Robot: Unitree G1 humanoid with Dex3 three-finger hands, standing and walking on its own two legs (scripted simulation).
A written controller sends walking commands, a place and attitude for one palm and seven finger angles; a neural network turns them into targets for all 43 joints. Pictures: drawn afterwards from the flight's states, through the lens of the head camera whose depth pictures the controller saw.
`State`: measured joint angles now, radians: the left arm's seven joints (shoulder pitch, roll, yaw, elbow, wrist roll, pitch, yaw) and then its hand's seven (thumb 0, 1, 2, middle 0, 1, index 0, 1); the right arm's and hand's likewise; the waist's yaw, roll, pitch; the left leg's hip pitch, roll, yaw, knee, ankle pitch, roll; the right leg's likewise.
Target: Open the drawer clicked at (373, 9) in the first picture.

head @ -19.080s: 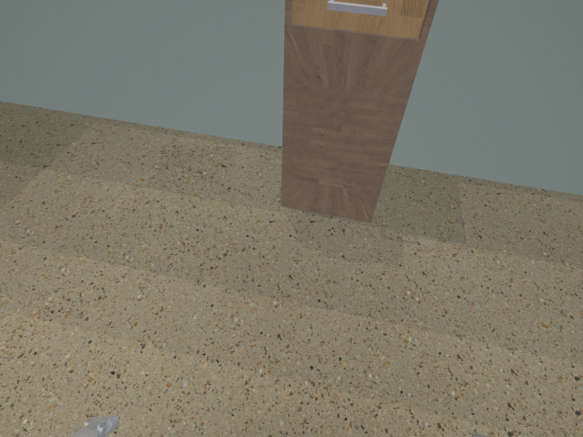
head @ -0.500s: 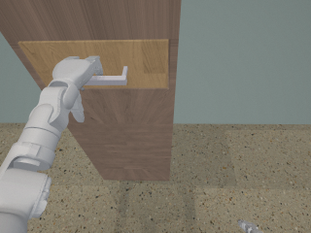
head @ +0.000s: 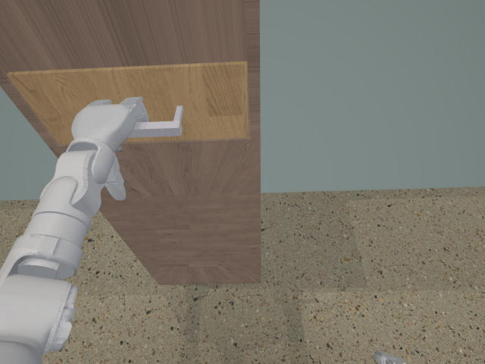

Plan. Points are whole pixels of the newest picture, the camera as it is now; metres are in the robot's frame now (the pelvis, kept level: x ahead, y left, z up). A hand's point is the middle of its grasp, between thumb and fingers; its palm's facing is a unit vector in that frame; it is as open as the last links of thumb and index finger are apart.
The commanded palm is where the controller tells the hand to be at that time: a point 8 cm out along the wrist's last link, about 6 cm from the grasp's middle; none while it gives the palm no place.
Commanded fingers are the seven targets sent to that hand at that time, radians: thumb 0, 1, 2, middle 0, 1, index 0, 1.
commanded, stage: lower the fingers behind the handle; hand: left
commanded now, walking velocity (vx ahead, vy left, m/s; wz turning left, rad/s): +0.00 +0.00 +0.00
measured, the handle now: (135, 121) +0.48 +0.20 +0.15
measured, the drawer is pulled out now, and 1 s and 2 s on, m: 0.00 0.00 0.01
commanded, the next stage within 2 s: close the thumb around the handle in 0.18 s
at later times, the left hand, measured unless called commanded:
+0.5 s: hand (117, 152) +0.43 +0.23 +0.12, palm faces -0.01 -0.03 -1.00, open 12.5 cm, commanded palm +0.41 +0.24 +0.19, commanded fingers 0.00 0.17 0.59 -0.35 -1.27 -0.35 -1.27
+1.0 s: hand (116, 151) +0.44 +0.23 +0.12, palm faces -0.01 -0.03 -1.00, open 5.1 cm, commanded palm +0.41 +0.24 +0.19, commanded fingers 0.00 0.90 0.90 -0.40 -1.35 -0.40 -1.35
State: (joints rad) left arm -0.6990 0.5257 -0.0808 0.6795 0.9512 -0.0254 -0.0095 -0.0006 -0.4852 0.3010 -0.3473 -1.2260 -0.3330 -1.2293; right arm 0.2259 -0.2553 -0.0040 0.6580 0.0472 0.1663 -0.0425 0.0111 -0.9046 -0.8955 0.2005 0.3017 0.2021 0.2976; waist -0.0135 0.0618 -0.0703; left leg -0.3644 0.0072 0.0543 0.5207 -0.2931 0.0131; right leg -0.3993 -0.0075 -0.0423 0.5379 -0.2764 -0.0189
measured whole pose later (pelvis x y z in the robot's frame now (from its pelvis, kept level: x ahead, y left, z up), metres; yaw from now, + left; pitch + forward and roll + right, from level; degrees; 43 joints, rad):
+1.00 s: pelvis +0.00 +0.01 +0.00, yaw +0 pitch +8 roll +0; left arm -0.69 0.52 -0.10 0.62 0.95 -0.04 -0.01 0.00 0.81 0.86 -0.39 -1.34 -0.41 -1.34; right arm 0.24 -0.27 -0.02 0.65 0.05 0.16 -0.04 0.01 -0.90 -0.90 0.20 0.30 0.20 0.30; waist 0.00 0.05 -0.07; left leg -0.38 0.00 0.06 0.54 -0.30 0.03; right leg -0.41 -0.02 -0.04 0.54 -0.28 0.00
